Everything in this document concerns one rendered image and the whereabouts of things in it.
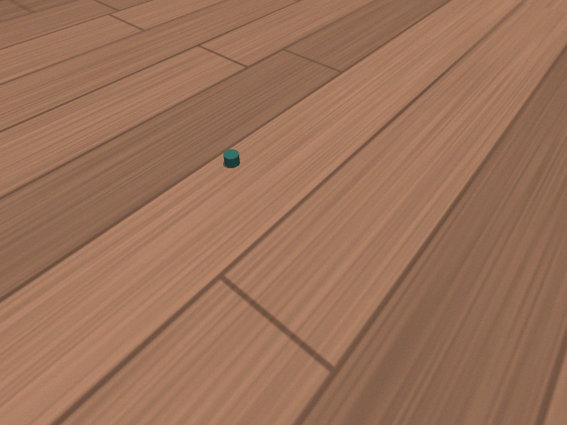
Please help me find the tin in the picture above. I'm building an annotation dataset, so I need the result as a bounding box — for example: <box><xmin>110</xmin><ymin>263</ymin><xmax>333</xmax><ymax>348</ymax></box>
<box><xmin>223</xmin><ymin>149</ymin><xmax>240</xmax><ymax>168</ymax></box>

